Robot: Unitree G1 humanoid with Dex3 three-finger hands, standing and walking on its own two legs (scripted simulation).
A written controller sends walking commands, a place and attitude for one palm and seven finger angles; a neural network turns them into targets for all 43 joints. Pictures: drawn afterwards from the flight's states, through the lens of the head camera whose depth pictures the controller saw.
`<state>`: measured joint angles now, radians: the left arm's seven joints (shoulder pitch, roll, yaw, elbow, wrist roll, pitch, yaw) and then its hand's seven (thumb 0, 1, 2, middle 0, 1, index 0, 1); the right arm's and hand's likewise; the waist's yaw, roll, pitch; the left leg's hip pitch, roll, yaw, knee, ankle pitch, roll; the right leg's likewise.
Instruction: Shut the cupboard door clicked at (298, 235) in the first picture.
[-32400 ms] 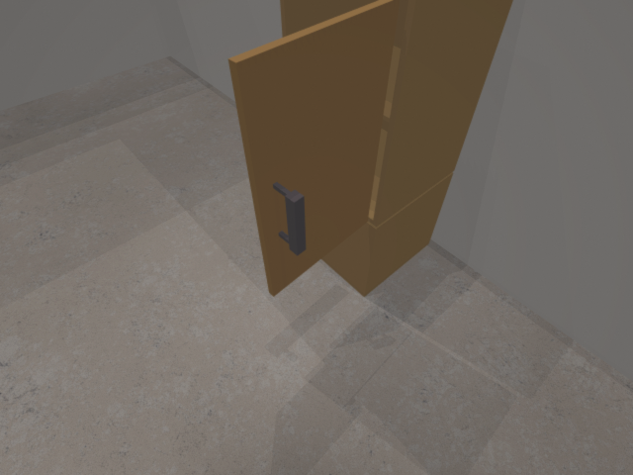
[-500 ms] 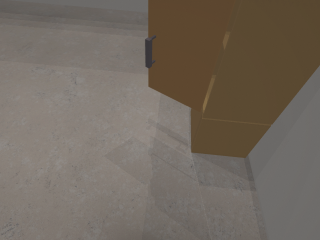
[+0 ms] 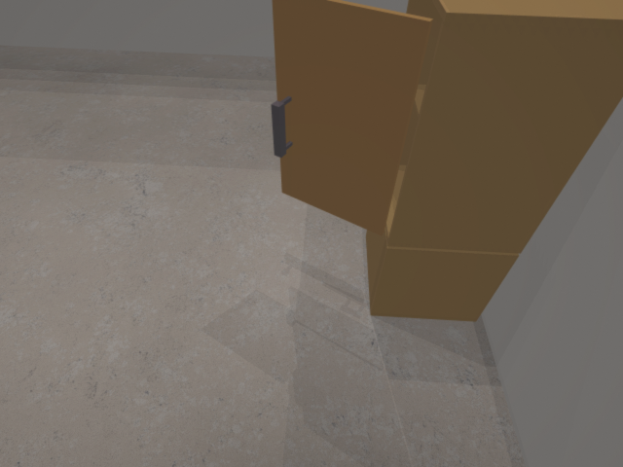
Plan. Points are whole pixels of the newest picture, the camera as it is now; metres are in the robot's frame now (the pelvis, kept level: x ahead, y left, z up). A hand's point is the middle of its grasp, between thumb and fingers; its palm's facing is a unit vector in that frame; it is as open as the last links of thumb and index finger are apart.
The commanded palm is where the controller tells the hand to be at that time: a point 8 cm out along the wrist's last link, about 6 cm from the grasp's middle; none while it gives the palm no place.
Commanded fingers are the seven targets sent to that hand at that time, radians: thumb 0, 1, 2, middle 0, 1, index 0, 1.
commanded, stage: let the arm hang, fingers relaxed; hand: left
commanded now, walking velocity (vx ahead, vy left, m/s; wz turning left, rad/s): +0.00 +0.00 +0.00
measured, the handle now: (283, 126) +0.96 +0.12 -0.07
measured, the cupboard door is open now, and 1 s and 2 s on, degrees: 61 61 61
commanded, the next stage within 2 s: look to check the result in 0.10 s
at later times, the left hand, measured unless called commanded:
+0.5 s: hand out of the picture +0.02 +0.19 -0.17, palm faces +0.00 -0.97 -0.24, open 7.4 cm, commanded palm none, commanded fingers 0.00 0.90 0.90 -0.20 -0.30 -0.20 -0.30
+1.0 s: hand out of the picture +0.06 +0.20 -0.17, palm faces +0.03 -0.96 -0.26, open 7.4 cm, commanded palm none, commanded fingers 0.00 0.90 0.90 -0.20 -0.30 -0.20 -0.30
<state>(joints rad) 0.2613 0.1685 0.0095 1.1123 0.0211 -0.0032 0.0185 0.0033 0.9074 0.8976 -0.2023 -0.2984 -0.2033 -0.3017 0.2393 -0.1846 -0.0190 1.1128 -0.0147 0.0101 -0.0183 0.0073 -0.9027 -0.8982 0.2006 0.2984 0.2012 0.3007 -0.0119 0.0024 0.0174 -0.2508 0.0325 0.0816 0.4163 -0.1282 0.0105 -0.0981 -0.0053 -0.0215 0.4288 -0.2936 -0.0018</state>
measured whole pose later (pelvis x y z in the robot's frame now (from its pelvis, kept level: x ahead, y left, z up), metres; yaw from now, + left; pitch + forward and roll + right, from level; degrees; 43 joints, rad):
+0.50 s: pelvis +0.01 -0.01 +0.00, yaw +0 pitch -2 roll +0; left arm 0.25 0.22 0.01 1.14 0.02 0.00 0.01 0.00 0.91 0.90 -0.20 -0.30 -0.20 -0.30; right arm 0.21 -0.23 -0.02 1.13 -0.01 0.01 -0.02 0.01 -0.90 -0.90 0.20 0.30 0.20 0.30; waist -0.01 0.00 0.05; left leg -0.22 0.05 0.07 0.40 -0.14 0.00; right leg -0.05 0.01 -0.03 0.37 -0.28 -0.01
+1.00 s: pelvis +0.02 -0.01 +0.00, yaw +2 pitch -2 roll +0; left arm 0.20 0.24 0.02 1.09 0.02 0.01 0.02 0.00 0.91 0.90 -0.20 -0.30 -0.20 -0.30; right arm 0.17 -0.24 -0.02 1.09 -0.01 0.02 -0.01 0.01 -0.90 -0.90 0.20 0.30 0.20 0.30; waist -0.02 0.00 0.05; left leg -0.25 0.03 0.04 0.44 -0.16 0.00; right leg -0.06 -0.01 -0.06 0.41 -0.32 -0.01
